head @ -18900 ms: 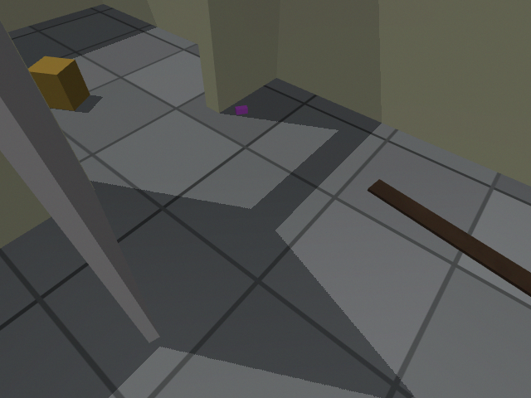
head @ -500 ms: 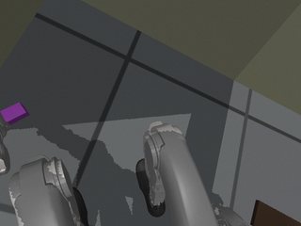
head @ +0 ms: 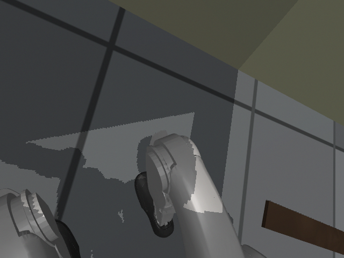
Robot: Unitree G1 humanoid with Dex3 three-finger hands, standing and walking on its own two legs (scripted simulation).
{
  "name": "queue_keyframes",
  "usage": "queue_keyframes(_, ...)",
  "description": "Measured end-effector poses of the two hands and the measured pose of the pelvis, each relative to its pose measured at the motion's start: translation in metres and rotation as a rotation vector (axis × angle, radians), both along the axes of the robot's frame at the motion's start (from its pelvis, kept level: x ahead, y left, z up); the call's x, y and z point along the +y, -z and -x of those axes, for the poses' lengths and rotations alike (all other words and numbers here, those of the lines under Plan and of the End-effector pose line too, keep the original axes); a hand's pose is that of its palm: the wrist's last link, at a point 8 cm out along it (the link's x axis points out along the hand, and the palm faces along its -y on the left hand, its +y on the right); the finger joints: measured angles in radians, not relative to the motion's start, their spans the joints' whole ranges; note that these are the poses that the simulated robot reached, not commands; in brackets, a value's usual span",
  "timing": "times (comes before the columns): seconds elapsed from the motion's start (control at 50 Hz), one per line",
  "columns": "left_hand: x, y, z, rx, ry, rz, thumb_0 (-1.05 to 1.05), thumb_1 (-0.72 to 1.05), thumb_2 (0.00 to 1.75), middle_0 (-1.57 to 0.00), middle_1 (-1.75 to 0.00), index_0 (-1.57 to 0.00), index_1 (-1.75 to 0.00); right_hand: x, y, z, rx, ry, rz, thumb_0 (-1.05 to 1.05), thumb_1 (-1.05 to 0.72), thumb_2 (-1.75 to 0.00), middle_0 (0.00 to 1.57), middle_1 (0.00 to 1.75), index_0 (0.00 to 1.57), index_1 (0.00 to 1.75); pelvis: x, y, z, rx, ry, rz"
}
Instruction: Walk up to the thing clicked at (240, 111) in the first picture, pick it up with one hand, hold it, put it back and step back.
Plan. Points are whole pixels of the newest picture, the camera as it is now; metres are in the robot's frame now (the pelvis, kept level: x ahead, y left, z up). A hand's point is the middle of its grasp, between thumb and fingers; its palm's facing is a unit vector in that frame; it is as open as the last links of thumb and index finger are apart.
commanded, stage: rest palm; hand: left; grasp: from above
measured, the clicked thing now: out of the picture +0.44 +0.30 -0.28
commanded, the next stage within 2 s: close in 0.28 s
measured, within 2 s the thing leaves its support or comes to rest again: neither
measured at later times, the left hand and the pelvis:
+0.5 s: hand out of the picture +0.44 +0.29 -0.25, palm faces -0.35 -0.25 -0.90, open 12.3 cm; pelvis -0.01 +0.00 +0.00, yaw -1 degrees
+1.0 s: hand out of the picture +0.44 +0.30 -0.25, palm faces -0.38 -0.24 -0.89, open 9.3 cm; pelvis -0.01 +0.00 +0.01, yaw -2 degrees
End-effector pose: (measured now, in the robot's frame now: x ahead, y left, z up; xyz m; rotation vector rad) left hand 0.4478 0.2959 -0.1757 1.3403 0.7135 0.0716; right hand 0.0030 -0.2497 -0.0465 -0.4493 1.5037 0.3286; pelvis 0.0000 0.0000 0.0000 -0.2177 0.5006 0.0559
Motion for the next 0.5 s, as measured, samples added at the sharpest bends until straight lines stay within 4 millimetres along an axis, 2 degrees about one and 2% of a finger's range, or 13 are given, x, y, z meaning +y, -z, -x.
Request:
queue_keyframes(0.24,0.011,0.007,0.013,0.030,0.011,0.016,0.00,-0.32,0.80,-0.31,-0.74,-0.28,-0.76,0.010,0.001,-0.012,-0.040,-0.068,-0.045,0.00,-0.90,-0.90,0.20,0.30,0.20,0.30,0.001,0.001,0.004,-0.031,-0.004,0.010)
queue_keyframes(0.5,0.003,0.015,0.007,-0.002,0.028,0.003,0.00,-0.21,0.72,-0.39,-0.69,-0.38,-0.71,0.004,-0.018,-0.010,-0.041,-0.099,-0.009,0.00,-0.90,-0.90,0.20,0.30,0.20,0.30,0.004,-0.001,0.007,-0.048,0.002,0.031)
